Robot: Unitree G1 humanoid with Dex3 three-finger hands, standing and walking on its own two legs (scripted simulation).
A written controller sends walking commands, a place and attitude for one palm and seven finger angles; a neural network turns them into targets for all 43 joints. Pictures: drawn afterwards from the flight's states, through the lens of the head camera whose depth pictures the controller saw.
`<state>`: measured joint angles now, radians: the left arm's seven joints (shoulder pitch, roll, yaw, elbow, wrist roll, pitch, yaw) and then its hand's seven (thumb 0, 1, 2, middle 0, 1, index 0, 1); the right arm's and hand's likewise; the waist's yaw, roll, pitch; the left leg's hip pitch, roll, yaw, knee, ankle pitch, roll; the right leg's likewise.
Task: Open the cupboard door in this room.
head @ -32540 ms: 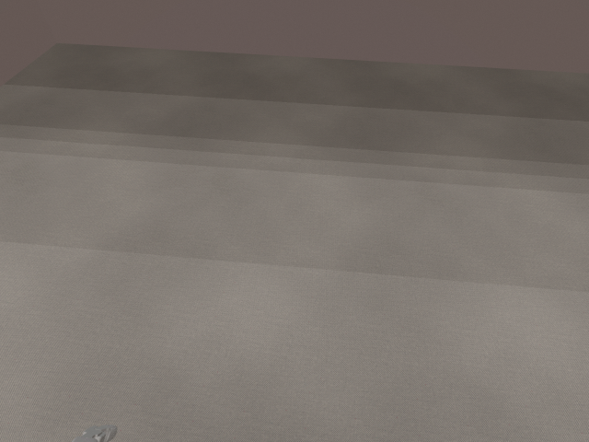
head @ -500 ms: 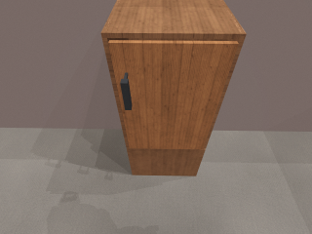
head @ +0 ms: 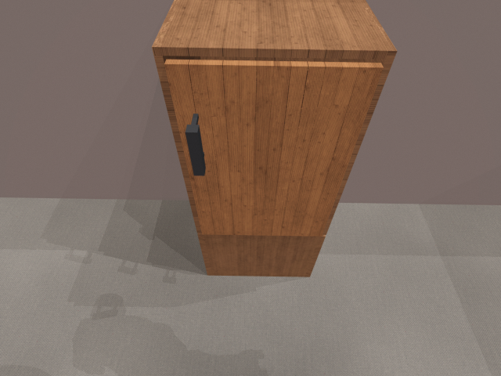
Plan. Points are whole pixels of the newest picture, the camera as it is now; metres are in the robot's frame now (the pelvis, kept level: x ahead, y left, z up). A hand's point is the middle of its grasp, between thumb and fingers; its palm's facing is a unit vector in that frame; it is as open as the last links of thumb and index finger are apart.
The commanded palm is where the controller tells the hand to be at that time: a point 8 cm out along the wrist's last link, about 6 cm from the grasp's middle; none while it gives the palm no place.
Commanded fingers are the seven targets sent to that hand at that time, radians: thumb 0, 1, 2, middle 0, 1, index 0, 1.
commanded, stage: look again from close up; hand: left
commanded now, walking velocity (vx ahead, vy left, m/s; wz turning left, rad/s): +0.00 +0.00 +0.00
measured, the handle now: (197, 145) +0.55 +0.15 +0.03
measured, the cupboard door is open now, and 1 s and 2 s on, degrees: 0 0 0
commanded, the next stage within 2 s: raise the hand with hooked fingers in 0.30 s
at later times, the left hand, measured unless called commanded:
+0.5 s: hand (124, 363) +0.15 +0.22 -0.09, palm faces +0.25 -0.93 -0.27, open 7.4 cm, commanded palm +0.12 +0.27 -0.07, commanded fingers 0.00 0.76 0.84 -0.21 -0.39 -0.21 -0.39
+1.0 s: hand (115, 352) +0.16 +0.22 -0.03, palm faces +0.05 -1.00 -0.03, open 9.7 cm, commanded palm +0.14 +0.27 -0.03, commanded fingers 0.00 0.18 0.59 -0.25 -0.76 -0.25 -0.76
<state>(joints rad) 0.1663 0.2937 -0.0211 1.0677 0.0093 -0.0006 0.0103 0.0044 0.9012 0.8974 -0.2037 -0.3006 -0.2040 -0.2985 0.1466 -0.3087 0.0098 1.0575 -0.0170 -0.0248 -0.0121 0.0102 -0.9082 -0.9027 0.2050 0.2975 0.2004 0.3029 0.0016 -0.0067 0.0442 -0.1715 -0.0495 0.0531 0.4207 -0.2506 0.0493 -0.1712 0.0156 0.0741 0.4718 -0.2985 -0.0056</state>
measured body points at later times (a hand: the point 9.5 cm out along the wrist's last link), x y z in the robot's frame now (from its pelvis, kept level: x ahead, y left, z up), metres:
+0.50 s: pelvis +0.01 -0.02 +0.00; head +0.04 -0.03 +0.45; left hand +0.14 +0.27 -0.07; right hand +0.12 -0.29 -0.12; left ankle -0.02 +0.09 -0.74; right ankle -0.03 -0.11 -0.73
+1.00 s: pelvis -0.07 -0.04 -0.08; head -0.01 -0.03 +0.36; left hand +0.15 +0.27 -0.03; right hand +0.13 -0.26 -0.16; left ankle -0.02 +0.09 -0.74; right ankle -0.03 -0.11 -0.74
